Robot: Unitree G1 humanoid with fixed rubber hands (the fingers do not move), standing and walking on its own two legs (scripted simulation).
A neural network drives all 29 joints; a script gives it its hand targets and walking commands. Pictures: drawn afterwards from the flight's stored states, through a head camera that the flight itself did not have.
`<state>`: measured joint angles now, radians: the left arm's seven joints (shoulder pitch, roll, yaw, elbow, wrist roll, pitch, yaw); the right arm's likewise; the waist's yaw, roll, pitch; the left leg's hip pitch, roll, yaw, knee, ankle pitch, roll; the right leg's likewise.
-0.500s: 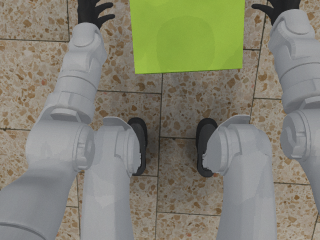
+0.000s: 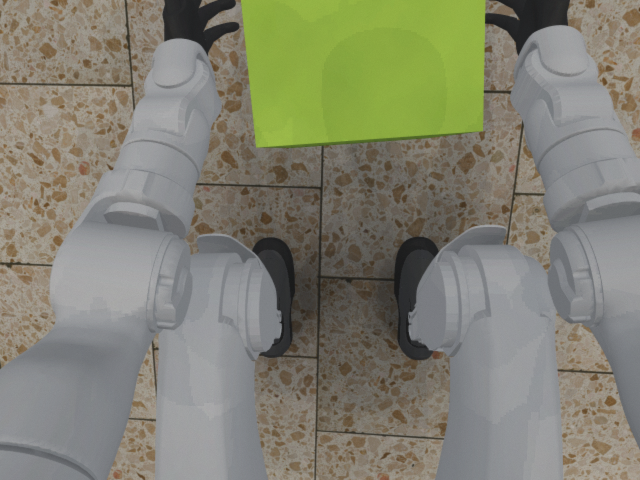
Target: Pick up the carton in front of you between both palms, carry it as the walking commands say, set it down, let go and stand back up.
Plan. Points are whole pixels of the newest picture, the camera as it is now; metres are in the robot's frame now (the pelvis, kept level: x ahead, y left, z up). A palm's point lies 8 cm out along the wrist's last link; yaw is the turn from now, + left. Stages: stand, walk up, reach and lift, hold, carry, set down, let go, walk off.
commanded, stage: reach and lift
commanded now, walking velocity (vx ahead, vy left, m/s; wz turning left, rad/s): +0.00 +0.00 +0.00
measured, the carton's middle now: (358, 55) +0.51 -0.03 -0.25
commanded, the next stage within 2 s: none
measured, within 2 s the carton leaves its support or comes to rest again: leaves its support in 0.46 s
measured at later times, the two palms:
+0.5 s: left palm (203, 27) +0.53 +0.12 -0.16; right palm (513, 14) +0.52 -0.18 -0.17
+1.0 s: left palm out of the picture +0.49 +0.10 +0.04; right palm out of the picture +0.46 -0.20 +0.04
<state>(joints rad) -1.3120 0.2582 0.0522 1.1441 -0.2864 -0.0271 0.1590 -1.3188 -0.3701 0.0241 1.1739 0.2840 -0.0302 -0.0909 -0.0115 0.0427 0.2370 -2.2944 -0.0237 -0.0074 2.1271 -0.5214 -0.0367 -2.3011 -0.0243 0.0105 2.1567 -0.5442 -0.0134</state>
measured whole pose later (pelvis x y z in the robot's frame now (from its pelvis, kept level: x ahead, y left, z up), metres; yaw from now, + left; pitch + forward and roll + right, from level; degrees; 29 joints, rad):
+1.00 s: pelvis +0.00 +0.01 +0.10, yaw -4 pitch +42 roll +1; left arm -0.99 -0.04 0.51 0.76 0.19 0.29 0.10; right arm -1.04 -0.06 -0.43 0.84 -0.22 0.30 -0.03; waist -0.02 0.03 -0.18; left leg -2.03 -0.09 -0.04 1.81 -0.51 -0.04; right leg -2.05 0.05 0.05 1.80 -0.48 0.03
